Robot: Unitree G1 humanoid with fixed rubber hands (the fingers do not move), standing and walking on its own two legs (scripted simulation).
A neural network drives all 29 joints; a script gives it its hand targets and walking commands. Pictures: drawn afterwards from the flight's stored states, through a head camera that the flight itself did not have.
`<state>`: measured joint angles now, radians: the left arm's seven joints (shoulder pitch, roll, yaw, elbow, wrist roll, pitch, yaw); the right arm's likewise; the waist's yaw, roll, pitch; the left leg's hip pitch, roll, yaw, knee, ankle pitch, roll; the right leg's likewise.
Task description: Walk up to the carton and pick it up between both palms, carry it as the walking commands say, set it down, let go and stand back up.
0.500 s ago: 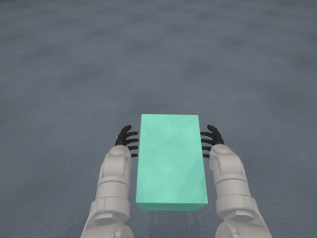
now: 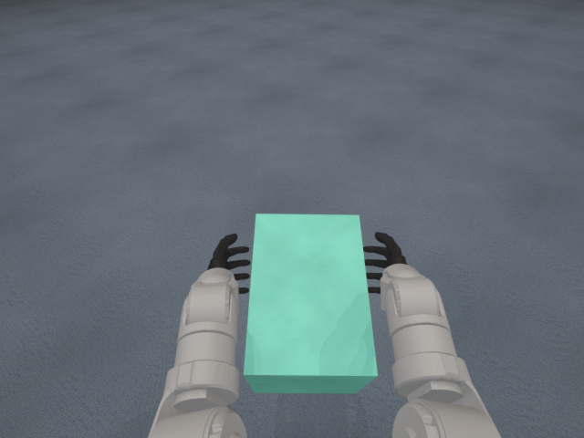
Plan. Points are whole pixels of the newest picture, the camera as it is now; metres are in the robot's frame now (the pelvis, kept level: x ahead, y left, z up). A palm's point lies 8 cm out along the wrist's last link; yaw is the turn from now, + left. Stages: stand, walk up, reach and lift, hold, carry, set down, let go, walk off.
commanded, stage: reach and lift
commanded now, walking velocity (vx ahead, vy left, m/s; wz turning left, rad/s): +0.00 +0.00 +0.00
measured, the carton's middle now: (306, 304) +0.33 +0.00 -0.03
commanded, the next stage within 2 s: hold in 0.88 s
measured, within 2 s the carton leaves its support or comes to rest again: neither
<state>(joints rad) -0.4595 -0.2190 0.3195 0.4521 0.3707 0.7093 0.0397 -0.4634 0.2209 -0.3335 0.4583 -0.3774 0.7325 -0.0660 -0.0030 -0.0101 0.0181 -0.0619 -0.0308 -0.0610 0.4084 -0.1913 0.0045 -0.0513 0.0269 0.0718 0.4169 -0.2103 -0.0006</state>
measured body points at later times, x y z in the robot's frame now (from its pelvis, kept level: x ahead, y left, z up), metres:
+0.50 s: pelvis +0.00 +0.00 +0.00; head -0.06 +0.00 +0.45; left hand +0.32 +0.13 +0.05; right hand +0.32 -0.13 +0.06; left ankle +0.03 +0.12 -0.74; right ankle +0.02 -0.12 -0.74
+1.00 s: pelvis -0.01 +0.00 +0.00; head -0.07 +0.00 +0.44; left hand +0.30 +0.13 +0.05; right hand +0.31 -0.13 +0.06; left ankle +0.03 +0.12 -0.74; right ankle +0.02 -0.12 -0.74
